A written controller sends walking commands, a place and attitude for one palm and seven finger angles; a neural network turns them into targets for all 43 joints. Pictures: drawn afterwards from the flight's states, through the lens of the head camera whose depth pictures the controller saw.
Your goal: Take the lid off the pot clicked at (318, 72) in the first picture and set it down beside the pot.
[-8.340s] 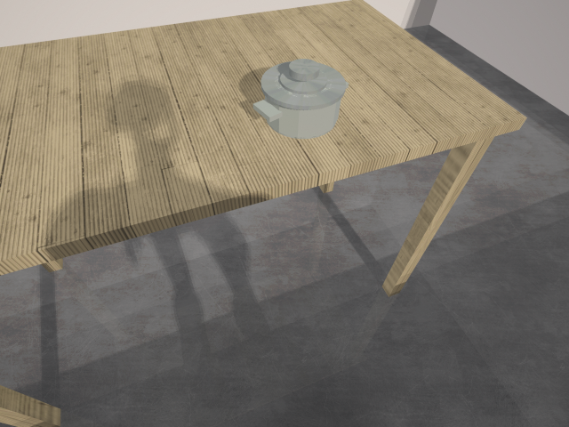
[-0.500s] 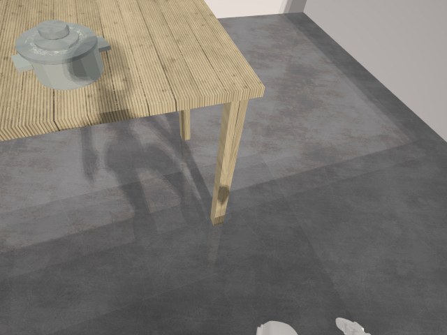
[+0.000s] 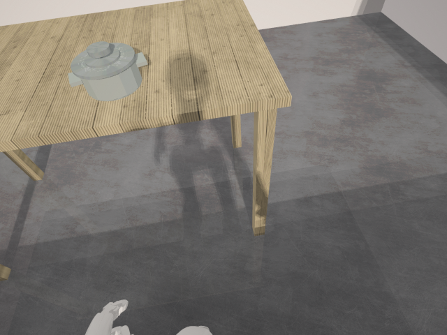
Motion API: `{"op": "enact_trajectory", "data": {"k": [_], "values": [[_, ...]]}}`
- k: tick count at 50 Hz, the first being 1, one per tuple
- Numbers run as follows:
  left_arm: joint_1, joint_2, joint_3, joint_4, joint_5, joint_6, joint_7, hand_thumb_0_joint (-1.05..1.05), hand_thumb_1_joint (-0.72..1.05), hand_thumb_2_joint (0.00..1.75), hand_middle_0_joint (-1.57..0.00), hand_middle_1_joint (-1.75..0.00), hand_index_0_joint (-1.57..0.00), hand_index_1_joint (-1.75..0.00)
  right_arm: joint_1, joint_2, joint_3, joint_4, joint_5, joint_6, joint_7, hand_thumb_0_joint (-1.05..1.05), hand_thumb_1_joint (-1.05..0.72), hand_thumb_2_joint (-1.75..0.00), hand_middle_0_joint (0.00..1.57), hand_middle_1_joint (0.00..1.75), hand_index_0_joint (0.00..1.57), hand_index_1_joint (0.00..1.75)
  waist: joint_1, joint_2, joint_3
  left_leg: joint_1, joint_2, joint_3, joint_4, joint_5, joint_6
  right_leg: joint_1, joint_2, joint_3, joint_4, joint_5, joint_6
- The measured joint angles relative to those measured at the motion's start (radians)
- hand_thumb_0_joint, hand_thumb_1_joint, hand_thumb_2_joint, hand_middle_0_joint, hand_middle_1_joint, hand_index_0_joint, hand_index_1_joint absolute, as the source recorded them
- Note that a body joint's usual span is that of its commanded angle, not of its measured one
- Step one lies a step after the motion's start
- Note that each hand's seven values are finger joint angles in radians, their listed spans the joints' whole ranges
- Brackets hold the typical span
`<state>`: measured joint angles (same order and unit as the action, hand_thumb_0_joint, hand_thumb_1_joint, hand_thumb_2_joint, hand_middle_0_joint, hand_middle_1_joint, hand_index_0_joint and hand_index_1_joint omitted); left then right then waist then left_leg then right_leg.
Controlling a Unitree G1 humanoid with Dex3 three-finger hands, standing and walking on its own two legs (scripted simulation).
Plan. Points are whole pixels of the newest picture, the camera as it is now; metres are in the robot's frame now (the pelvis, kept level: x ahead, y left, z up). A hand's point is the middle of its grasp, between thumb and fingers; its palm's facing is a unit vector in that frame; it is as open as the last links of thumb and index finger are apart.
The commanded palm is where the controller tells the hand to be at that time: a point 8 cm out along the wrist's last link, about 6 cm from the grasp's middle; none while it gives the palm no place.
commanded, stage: turn to face it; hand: left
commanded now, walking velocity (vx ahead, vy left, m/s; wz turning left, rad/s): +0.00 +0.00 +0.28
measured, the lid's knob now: (98, 49) +0.71 +0.30 +0.16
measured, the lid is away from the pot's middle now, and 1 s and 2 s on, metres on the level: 0.00 0.00 0.00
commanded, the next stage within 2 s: take the last steps up to it in 0.12 s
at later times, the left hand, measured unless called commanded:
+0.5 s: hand out of the picture -0.07 +0.23 -0.18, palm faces +0.27 -0.94 -0.21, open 7.4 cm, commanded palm none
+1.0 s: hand (116, 284) +0.26 +0.27 -0.17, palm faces +0.13 -0.98 -0.17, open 7.4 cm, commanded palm none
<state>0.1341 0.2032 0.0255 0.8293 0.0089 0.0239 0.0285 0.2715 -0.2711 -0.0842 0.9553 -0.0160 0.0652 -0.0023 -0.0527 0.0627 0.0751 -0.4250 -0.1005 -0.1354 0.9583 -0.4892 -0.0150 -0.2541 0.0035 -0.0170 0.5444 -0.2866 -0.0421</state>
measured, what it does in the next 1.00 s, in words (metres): walks ahead: left foot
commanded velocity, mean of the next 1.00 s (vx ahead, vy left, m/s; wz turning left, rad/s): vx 0.20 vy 0.01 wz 0.07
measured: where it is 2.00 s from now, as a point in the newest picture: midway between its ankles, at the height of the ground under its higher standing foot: outside the picture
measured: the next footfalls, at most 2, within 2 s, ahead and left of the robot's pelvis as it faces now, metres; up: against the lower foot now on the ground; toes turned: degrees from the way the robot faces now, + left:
left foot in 0.46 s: +0.02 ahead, +0.12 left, +0.00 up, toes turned +11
right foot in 1.04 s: +0.32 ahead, +0.05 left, +0.00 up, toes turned +4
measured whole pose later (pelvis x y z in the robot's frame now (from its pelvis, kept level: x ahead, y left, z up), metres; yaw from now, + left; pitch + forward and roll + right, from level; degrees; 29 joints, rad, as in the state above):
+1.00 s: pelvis +0.17 +0.09 -0.01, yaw +10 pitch +0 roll +0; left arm 0.12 0.16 0.03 0.97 0.01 0.00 -0.01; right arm 0.54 -0.12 0.01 1.15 -0.02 -0.06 -0.05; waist -0.05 0.01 0.08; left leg 0.14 -0.09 0.04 0.35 -0.44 0.09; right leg -0.50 0.01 -0.14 0.71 -0.22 -0.06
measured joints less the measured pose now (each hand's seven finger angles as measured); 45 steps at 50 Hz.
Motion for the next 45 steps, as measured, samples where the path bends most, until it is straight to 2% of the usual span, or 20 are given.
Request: {"op": "enact_trajectory", "data": {"k": [3, 8, 15, 20, 23, 25, 27, 29, 32, 38, 42, 45], "values": [[0.032, -0.022, -0.001, 0.012, 0.000, -0.001, -0.001, 0.01, 0.91, 0.89, -0.20, -0.30, -0.20, -0.30, -0.012, -0.010, -0.003, 0.001, -0.003, 0.003, 0.010, 0.01, -0.91, -0.90, 0.20, 0.30, 0.20, 0.30, 0.004, -0.007, 0.002, -0.049, 0.045, 0.047, 0.163, 0.052, -0.016, 0.031, -0.017, -0.020, -0.039, 0.014, -0.007], [0.085, -0.043, -0.004, 0.036, 0.004, -0.010, -0.005, 0.01, 0.91, 0.89, -0.20, -0.30, -0.20, -0.30, -0.040, -0.009, 0.000, 0.010, -0.001, 0.011, 0.013, 0.01, -0.91, -0.90, 0.20, 0.30, 0.20, 0.30, 0.023, -0.026, 0.006, -0.042, 0.095, 0.061, 0.174, 0.089, -0.040, 0.059, -0.036, -0.056, -0.071, 0.022, -0.011], [0.161, -0.038, 0.005, 0.086, 0.016, -0.017, -0.007, 0.01, 0.91, 0.89, -0.20, -0.30, -0.20, -0.30, -0.113, 0.014, 0.016, 0.020, 0.005, 0.010, 0.011, 0.01, -0.91, -0.90, 0.20, 0.30, 0.20, 0.30, 0.076, -0.050, 0.010, 0.042, 0.105, 0.101, -0.028, 0.045, -0.037, 0.071, -0.046, -0.095, -0.085, 0.023, -0.004], [0.218, -0.006, 0.022, 0.138, 0.022, -0.025, -0.014, 0.01, 0.91, 0.89, -0.20, -0.30, -0.20, -0.30, -0.146, 0.046, 0.029, 0.010, 0.003, -0.018, 0.023, 0.01, -0.91, -0.90, 0.20, 0.30, 0.20, 0.30, 0.114, -0.078, -0.012, 0.115, 0.092, 0.156, -0.195, 0.035, -0.003, 0.084, -0.054, -0.128, -0.094, 0.016, 0.017], [0.255, 0.018, 0.033, 0.168, 0.017, -0.020, -0.017, 0.01, 0.91, 0.89, -0.20, -0.30, -0.20, -0.30, -0.146, 0.066, 0.041, -0.005, 0.003, -0.052, 0.024, 0.01, -0.91, -0.90, 0.20, 0.30, 0.20, 0.30, 0.125, -0.096, -0.035, 0.210, 0.084, 0.183, -0.405, 0.109, 0.022, 0.074, -0.066, -0.142, -0.045, -0.020, 0.039], [0.267, 0.030, 0.038, 0.193, 0.013, -0.004, -0.020, 0.01, 0.91, 0.89, -0.20, -0.30, -0.20, -0.30, -0.138, 0.083, 0.046, -0.015, -0.001, -0.075, 0.018, 0.01, -0.91, -0.90, 0.20, 0.30, 0.20, 0.30, 0.122, -0.115, -0.041, 0.225, 0.066, 0.191, -0.427, 0.178, 0.072, 0.026, -0.077, -0.114, 0.096, -0.133, 0.036], [0.271, 0.031, 0.036, 0.213, 0.018, 0.011, -0.023, 0.01, 0.91, 0.89, -0.20, -0.30, -0.20, -0.30, -0.111, 0.096, 0.056, -0.020, -0.004, -0.083, 0.013, 0.01, -0.91, -0.90, 0.20, 0.30, 0.20, 0.30, 0.116, -0.121, -0.052, 0.253, 0.054, 0.197, -0.436, 0.159, 0.096, -0.051, -0.071, -0.071, 0.285, -0.185, 0.029], [0.264, 0.028, 0.033, 0.223, 0.022, 0.011, -0.031, 0.01, 0.91, 0.89, -0.20, -0.30, -0.20, -0.30, -0.070, 0.108, 0.066, -0.012, -0.004, -0.091, 0.004, 0.01, -0.91, -0.90, 0.20, 0.30, 0.20, 0.30, 0.106, -0.118, -0.065, 0.297, 0.043, 0.194, -0.492, 0.162, 0.106, -0.128, -0.071, -0.046, 0.420, -0.131, 0.029], [0.236, 0.019, 0.029, 0.217, 0.020, -0.003, -0.039, 0.01, 0.91, 0.89, -0.19, -0.30, -0.19, -0.30, -0.005, 0.114, 0.064, 0.014, 0.005, -0.107, -0.013, 0.00, -0.93, -0.90, 0.20, 0.30, 0.20, 0.30, 0.095, -0.115, -0.068, 0.368, 0.022, 0.186, -0.593, 0.195, 0.114, -0.225, -0.082, -0.013, 0.518, -0.023, 0.040], [0.155, -0.001, 0.030, 0.191, 0.012, -0.010, -0.035, 0.01, 0.91, 0.89, -0.19, -0.30, -0.19, -0.30, 0.112, 0.113, 0.075, 0.090, 0.011, -0.126, -0.025, 0.00, -0.93, -0.90, 0.20, 0.30, 0.20, 0.30, 0.075, -0.108, -0.053, 0.471, -0.003, 0.178, -0.704, 0.202, 0.128, -0.353, -0.081, -0.004, 0.551, 0.070, 0.056], [0.095, -0.013, 0.028, 0.178, 0.009, -0.004, -0.035, 0.01, 0.91, 0.89, -0.19, -0.30, -0.19, -0.30, 0.179, 0.129, 0.083, 0.131, 0.007, -0.131, -0.035, 0.00, -0.92, -0.90, 0.20, 0.30, 0.20, 0.30, 0.046, -0.099, -0.039, 0.517, -0.010, 0.170, -0.728, 0.174, 0.130, -0.389, -0.070, -0.034, 0.511, 0.096, 0.049], [0.046, -0.024, 0.022, 0.166, 0.007, -0.003, -0.038, 0.01, 0.91, 0.89, -0.19, -0.30, -0.19, -0.30, 0.220, 0.140, 0.089, 0.154, 0.000, -0.134, -0.042, 0.01, -0.92, -0.90, 0.20, 0.30, 0.20, 0.30, 0.019, -0.085, -0.022, 0.547, -0.009, 0.164, -0.730, 0.141, 0.128, -0.381, -0.056, -0.068, 0.422, 0.098, 0.033]]}}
